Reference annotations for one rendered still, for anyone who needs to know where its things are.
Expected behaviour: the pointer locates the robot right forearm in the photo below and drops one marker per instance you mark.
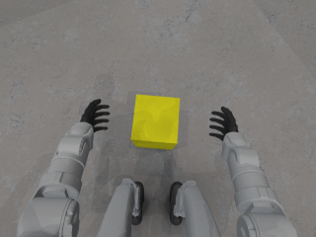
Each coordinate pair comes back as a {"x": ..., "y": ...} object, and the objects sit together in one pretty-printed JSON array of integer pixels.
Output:
[{"x": 252, "y": 189}]

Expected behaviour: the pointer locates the robot left hand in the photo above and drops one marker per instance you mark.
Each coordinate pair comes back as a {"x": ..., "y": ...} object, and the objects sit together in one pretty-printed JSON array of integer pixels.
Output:
[{"x": 90, "y": 115}]

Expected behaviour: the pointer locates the robot left upper arm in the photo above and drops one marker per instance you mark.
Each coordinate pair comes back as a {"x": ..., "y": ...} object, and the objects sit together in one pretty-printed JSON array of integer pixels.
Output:
[{"x": 51, "y": 217}]

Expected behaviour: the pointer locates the robot right hand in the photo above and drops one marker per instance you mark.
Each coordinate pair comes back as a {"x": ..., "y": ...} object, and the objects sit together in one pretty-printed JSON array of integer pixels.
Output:
[{"x": 229, "y": 123}]

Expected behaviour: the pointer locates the carton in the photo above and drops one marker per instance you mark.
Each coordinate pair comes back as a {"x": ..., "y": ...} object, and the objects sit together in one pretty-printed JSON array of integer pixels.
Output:
[{"x": 155, "y": 122}]

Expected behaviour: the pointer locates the robot foot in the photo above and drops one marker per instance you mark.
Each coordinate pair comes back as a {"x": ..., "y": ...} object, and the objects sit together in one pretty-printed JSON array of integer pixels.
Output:
[
  {"x": 175, "y": 219},
  {"x": 136, "y": 219}
]

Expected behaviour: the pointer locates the robot right foot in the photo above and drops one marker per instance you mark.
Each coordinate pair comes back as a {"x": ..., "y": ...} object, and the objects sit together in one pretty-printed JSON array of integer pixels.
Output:
[{"x": 175, "y": 219}]

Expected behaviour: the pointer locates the robot right upper arm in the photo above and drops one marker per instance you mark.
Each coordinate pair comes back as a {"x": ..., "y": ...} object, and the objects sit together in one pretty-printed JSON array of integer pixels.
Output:
[{"x": 255, "y": 224}]

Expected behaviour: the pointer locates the robot left forearm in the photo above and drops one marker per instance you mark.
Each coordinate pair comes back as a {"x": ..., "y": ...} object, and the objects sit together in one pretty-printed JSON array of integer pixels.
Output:
[{"x": 63, "y": 177}]

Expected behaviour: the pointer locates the robot left foot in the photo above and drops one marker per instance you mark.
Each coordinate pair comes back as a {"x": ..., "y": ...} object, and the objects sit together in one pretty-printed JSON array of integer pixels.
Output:
[{"x": 136, "y": 219}]

